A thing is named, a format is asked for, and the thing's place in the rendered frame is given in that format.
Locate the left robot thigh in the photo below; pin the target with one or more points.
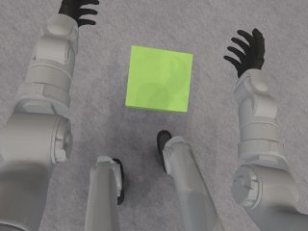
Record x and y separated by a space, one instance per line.
102 209

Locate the right robot hand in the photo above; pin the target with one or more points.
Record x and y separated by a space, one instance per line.
253 56

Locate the left robot foot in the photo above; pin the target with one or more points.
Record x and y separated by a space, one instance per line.
121 197

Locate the carton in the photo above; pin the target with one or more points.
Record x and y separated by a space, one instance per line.
158 80

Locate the left robot forearm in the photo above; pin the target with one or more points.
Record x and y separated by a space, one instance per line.
50 71

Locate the left robot hand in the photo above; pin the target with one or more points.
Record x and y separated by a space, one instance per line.
72 9

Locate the robot left upper arm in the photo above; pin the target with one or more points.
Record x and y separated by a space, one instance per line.
32 145

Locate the robot right upper arm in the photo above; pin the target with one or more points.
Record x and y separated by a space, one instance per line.
269 195

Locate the right robot forearm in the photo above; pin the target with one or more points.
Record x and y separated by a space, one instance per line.
258 123

